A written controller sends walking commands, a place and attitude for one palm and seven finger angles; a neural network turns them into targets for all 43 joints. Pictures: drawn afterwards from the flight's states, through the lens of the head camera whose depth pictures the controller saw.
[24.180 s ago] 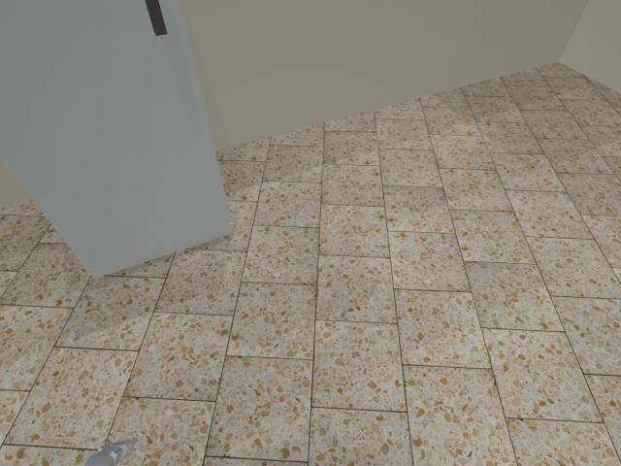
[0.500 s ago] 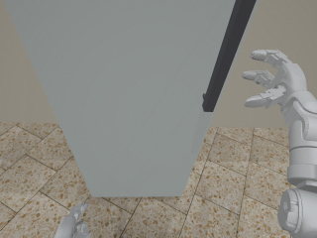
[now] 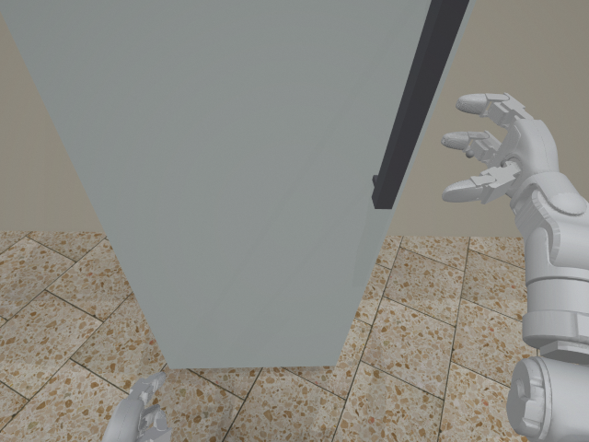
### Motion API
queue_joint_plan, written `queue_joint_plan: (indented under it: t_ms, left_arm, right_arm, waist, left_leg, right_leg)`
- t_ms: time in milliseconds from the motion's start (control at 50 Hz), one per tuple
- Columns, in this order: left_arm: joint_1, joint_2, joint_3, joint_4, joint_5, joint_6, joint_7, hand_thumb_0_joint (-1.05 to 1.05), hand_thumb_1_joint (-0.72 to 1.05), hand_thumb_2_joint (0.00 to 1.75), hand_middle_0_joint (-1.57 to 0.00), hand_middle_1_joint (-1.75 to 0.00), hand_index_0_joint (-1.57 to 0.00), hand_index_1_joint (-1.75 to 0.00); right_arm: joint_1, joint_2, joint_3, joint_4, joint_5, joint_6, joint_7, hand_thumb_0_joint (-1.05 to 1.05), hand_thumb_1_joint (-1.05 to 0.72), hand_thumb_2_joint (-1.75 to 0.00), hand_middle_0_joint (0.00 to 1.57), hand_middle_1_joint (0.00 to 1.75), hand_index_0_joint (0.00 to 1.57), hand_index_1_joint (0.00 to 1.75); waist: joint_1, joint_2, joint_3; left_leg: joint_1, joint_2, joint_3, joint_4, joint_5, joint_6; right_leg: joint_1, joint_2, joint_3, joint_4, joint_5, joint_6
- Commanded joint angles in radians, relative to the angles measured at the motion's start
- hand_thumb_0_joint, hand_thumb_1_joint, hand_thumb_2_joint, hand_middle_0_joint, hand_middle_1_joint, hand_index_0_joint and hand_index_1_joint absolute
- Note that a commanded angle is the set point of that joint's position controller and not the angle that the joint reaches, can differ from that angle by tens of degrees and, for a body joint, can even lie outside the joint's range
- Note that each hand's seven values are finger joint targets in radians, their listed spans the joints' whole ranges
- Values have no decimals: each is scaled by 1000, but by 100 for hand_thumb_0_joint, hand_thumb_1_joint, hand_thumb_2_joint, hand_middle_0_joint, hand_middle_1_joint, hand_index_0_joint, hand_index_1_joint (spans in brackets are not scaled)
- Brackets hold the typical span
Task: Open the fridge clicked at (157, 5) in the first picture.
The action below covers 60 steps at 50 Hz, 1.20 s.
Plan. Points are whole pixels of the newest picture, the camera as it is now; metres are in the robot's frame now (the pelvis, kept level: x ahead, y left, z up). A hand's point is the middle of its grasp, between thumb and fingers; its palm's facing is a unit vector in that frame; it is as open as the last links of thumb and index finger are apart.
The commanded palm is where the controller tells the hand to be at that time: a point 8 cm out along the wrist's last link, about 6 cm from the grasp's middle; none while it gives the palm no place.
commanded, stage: move the hooked fingers beside the handle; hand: right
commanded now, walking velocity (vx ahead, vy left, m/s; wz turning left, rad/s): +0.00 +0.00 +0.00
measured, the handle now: (407, 104) +0.47 -0.10 +0.26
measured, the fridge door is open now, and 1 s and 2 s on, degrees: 0 0 0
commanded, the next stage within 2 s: feel for the door with the fingertips in 0.36 s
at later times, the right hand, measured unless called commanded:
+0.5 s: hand (474, 149) +0.41 -0.18 +0.24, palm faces -0.06 +1.00 -0.03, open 14.0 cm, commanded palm +0.39 -0.22 +0.24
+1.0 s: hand (436, 143) +0.42 -0.14 +0.24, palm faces -0.07 +1.00 -0.02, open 14.0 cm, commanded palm +0.40 -0.19 +0.24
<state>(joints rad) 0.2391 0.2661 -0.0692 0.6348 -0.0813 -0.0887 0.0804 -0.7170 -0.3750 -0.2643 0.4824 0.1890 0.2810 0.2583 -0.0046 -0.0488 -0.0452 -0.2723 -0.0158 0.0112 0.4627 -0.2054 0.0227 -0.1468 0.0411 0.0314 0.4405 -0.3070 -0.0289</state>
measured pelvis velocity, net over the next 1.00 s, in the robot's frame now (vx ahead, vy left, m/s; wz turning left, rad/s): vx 0.00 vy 0.00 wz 0.01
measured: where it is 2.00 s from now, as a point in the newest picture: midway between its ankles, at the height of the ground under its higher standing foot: outside the picture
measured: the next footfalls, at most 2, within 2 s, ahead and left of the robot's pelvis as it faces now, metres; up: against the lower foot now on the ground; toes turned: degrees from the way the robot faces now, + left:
none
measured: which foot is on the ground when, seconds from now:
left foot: down 0.00-1.00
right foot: down 0.00-1.00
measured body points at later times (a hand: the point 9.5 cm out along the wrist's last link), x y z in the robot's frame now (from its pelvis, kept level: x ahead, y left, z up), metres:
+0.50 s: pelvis +0.00 +0.00 +0.00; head -0.01 +0.02 +0.45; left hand +0.14 +0.24 -0.10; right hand +0.41 -0.23 +0.24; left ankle +0.02 +0.11 -0.74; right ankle -0.05 -0.10 -0.74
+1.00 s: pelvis +0.00 +0.00 +0.00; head -0.01 +0.02 +0.45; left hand +0.16 +0.22 -0.10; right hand +0.42 -0.19 +0.24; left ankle +0.02 +0.11 -0.74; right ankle -0.05 -0.10 -0.74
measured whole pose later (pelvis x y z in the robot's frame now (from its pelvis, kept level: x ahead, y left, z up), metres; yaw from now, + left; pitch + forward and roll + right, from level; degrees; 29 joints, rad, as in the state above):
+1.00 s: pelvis +0.00 +0.00 +0.00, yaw +0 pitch +1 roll +0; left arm 0.21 0.24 -0.08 0.64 -0.07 -0.07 0.08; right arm -0.80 -0.30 -0.21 0.54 0.17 0.30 0.17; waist 0.00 -0.04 -0.05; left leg -0.28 -0.01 0.00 0.46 -0.19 0.02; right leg -0.16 0.04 0.02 0.43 -0.30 -0.03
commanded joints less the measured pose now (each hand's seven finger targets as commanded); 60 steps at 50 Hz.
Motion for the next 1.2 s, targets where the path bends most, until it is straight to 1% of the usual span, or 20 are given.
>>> queue_joint_plan:
  t_ms: [0,40,60,100,140,220,280,300,340,380,400,460,580,660,700,780,960,1000,1040,1180]
  left_arm:
    - [-95,109,38,-138,1,-63,2,0,90,90,-20,-30,-20,-30]
    - [-92,112,35,-132,-2,-54,2,0,90,90,-20,-30,-20,-30]
    - [-101,109,34,-134,-5,-51,0,0,90,90,-20,-30,-20,-30]
    - [-95,111,39,-133,-1,-50,-3,0,90,90,-20,-30,-20,-30]
    - [-99,113,35,-139,-1,-42,-1,0,90,90,-20,-30,-20,-30]
    - [-100,111,33,-151,1,-38,2,0,90,90,-20,-30,-20,-30]
    - [-94,106,31,-154,0,-42,4,0,90,90,-20,-30,-20,-30]
    - [-96,109,36,-160,1,-43,4,0,90,90,-20,-30,-20,-30]
    - [-97,105,32,-158,-2,-49,4,0,90,90,-20,-30,-20,-30]
    - [-91,109,35,-156,0,-53,1,0,90,90,-20,-30,-20,-30]
    - [-91,113,37,-156,-1,-50,-1,0,90,90,-20,-30,-20,-30]
    - [-87,118,37,-143,-8,-47,1,0,90,90,-20,-30,-20,-30]
    - [-99,107,38,-152,-1,-65,-1,0,90,90,-20,-30,-20,-30]
    - [-100,103,36,-137,2,-65,-5,0,90,90,-20,-30,-20,-30]
    - [-101,108,40,-131,6,-57,-4,0,90,90,-20,-30,-20,-30]
    - [-111,96,34,-136,5,-45,-5,0,90,90,-20,-30,-20,-30]
    - [-92,90,31,-131,14,-28,0,0,90,90,-20,-30,-20,-30]
    - [-87,95,36,-132,15,-23,-1,0,90,90,-20,-30,-20,-30]
    - [-88,93,34,-133,9,-19,-1,0,90,90,-20,-30,-20,-30]
    - [-59,100,39,-114,8,-23,6,0,90,90,-20,-30,-20,-30]
  right_arm:
    - [-515,-209,-34,-219,24,-70,6,0,50,-30,30,120,30,120]
    - [-502,-221,-45,-172,23,-50,8,0,50,-30,30,120,30,120]
    - [-505,-180,-8,-154,21,-41,10,0,50,-30,30,120,30,120]
    - [-515,-167,-1,-152,19,-41,2,0,50,-30,30,120,30,120]
    - [-522,-238,-56,-151,17,-44,-5,0,50,-30,30,120,30,120]
    - [-529,-286,-90,-148,11,-72,-9,0,50,-30,30,120,30,120]
    - [-587,-255,-50,-174,6,-94,0,0,50,-30,30,120,30,120]
    - [-549,-295,-86,-178,7,-97,2,0,50,-30,30,120,30,120]
    - [-584,-238,-37,-202,15,-100,16,0,50,-30,30,120,30,120]
    - [-513,-251,-67,-183,24,-90,22,0,50,-30,30,120,30,120]
    - [-469,-254,-72,-152,25,-80,26,0,50,-30,30,120,30,120]
    - [-490,-211,-30,-114,26,-54,28,0,50,-30,30,120,30,120]
    - [-574,-195,-21,-246,31,-84,6,0,50,-30,30,120,30,120]
    - [-546,-151,-1,-221,31,-72,-17,0,50,-30,30,120,30,120]
    - [-507,-185,-38,-193,24,-58,-37,0,50,-30,30,120,30,120]
    - [-561,-129,7,-214,10,-44,-67,0,50,-30,30,120,30,120]
    - [-616,-145,-9,-158,-8,-63,-91,0,50,-30,30,120,30,120]
    - [-570,-160,-27,-122,-8,-64,-87,0,50,-30,30,120,30,120]
    - [-596,-136,1,-121,-9,-63,-77,0,50,-30,30,120,30,120]
    - [-678,-137,14,-42,-11,-67,-77,0,50,-30,30,120,30,120]
  waist:
    - [9,34,-312]
    - [10,46,-275]
    - [18,29,-246]
    - [17,49,-258]
    - [8,61,-285]
    - [1,70,-301]
    - [15,21,-312]
    - [-1,35,-333]
    - [16,-4,-333]
    - [1,28,-335]
    - [-7,42,-306]
    - [16,49,-232]
    - [12,3,-337]
    - [13,13,-292]
    - [0,67,-284]
    - [13,40,-269]
    - [11,49,-320]
    - [4,96,-327]
    - [15,61,-303]
    - [40,67,-271]
  left_leg:
    - [183,27,7,-19,307,23]
    - [179,30,8,-21,296,22]
    - [150,31,8,-25,267,21]
    - [146,28,9,-25,270,23]
    - [176,32,2,-23,266,21]
    - [205,35,-9,-23,263,19]
    - [198,34,-7,-22,280,23]
    - [215,32,-10,-21,294,23]
    - [210,33,-6,-23,310,24]
    - [219,29,0,-20,324,25]
    - [209,27,0,-26,314,25]
    - [152,28,4,-41,237,21]
    - [188,27,0,-26,265,25]
    - [165,24,7,-29,257,26]
    - [172,23,5,-35,242,22]
    - [158,26,5,-29,230,23]
    - [201,28,0,-18,307,24]
    - [216,25,-1,-22,324,21]
    - [203,29,-4,-24,318,20]
    - [157,25,-2,-40,261,17]
  right_leg:
    - [38,-30,-5,-34,364,-2]
    - [0,-28,-4,-41,337,-1]
    - [-5,-29,-7,-42,309,-2]
    - [6,-28,-4,-39,319,-4]
    - [-13,-26,-6,-41,304,-4]
    - [-30,-25,-10,-42,287,-11]
    - [-2,-27,-7,-41,311,-8]
    - [4,-29,-10,-37,328,-9]
    - [19,-28,-12,-41,339,-6]
    - [16,-29,-11,-41,358,-3]
    - [0,-30,-13,-44,350,-5]
    - [-34,-31,-10,-56,269,-7]
    - [23,-26,-4,-43,317,-3]
    - [14,-27,-3,-46,314,1]
    - [-4,-28,-7,-48,296,-4]
    - [-5,-28,-6,-51,285,-2]
    - [7,-28,-12,-45,347,-1]
    - [2,-29,-18,-43,355,-5]
    - [-10,-29,-24,-47,336,-6]
    - [-20,-27,-17,-47,283,-9]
